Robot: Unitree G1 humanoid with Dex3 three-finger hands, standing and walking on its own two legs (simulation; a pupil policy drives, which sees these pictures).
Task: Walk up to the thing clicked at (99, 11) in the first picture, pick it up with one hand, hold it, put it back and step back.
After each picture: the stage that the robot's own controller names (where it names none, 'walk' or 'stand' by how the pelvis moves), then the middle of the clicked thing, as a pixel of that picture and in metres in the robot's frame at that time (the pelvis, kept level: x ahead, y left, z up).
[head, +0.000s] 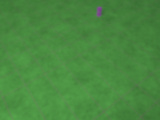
stand; (99, 11) +1.97 -0.27 -0.72
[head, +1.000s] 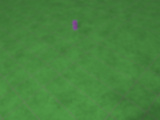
walk; (75, 25) +1.84 +0.12 -0.69
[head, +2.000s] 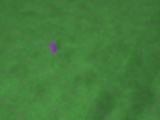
walk; (52, 47) +1.20 +0.34 -0.70
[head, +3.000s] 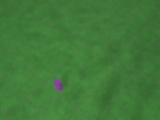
walk; (58, 85) +0.74 +0.31 -0.71
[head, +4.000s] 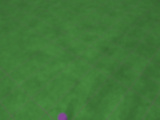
walk; (63, 119) +0.46 +0.24 -0.71
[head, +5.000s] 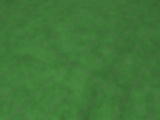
stand; out of the picture +0.33 +0.22 -0.70
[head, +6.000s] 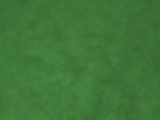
stand; out of the picture +0.30 +0.18 -0.72
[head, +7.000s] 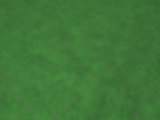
stand; out of the picture +0.30 +0.17 -0.72
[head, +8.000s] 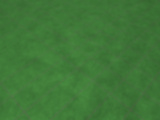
stand; out of the picture +0.31 +0.20 -0.73
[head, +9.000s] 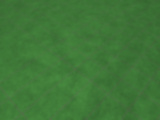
stand; out of the picture +0.30 +0.21 -0.73
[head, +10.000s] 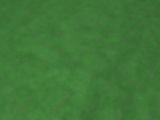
go down; out of the picture +0.30 +0.22 -0.72
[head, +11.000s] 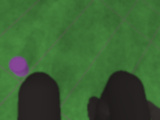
go down; (19, 67) +0.38 +0.24 -0.30
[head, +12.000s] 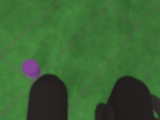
approach; (31, 69) +0.38 +0.23 -0.30
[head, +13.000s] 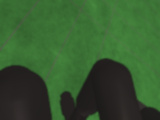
close in; out of the picture +0.37 +0.26 -0.22
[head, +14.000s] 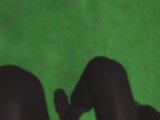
close; out of the picture +0.36 +0.27 -0.22
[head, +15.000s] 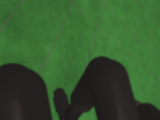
lift; out of the picture +0.34 +0.26 -0.22
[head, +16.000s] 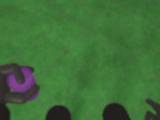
lift; (25, 85) +0.31 +0.19 +0.00
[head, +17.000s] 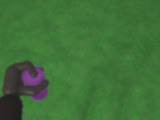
hold; (36, 84) +0.33 +0.17 +0.02
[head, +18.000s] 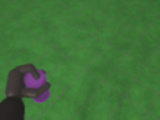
hold; (38, 86) +0.33 +0.17 +0.00
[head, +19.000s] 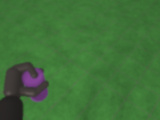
crouch; (36, 85) +0.33 +0.17 +0.02
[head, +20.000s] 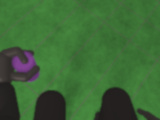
crouch; (27, 67) +0.38 +0.20 -0.10
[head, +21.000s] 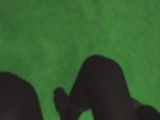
lower; out of the picture +0.40 +0.27 -0.22
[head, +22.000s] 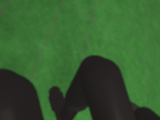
lower; out of the picture +0.39 +0.28 -0.22
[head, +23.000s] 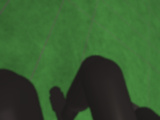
lower; out of the picture +0.39 +0.29 -0.22
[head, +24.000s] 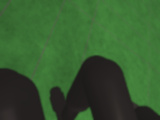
lower; out of the picture +0.38 +0.29 -0.22
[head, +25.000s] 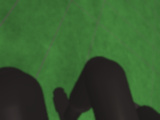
loosen; out of the picture +0.37 +0.27 -0.22
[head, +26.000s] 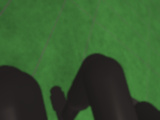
withdraw; out of the picture +0.37 +0.26 -0.22
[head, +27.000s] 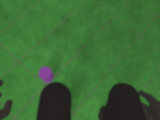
walk; (46, 75) +0.40 +0.20 -0.39
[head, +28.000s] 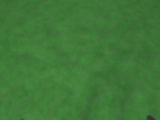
stand; out of the picture +0.32 +0.18 -0.66
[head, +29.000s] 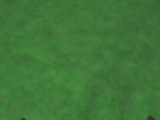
stand; out of the picture +0.32 +0.19 -0.67
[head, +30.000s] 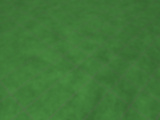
stand; out of the picture +0.33 +0.17 -0.71
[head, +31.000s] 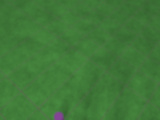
walk; (59, 118) +0.37 +0.14 -0.70
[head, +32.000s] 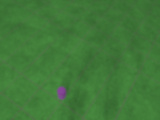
walk; (61, 93) +0.52 +0.12 -0.70
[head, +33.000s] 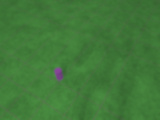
walk; (58, 74) +0.79 +0.28 -0.69
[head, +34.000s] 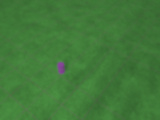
stand; (61, 68) +0.95 +0.21 -0.71
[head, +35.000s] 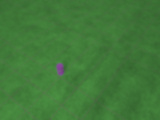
stand; (60, 69) +0.96 +0.22 -0.72
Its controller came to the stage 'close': yes
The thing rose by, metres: 0.72
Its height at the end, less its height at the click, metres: +0.00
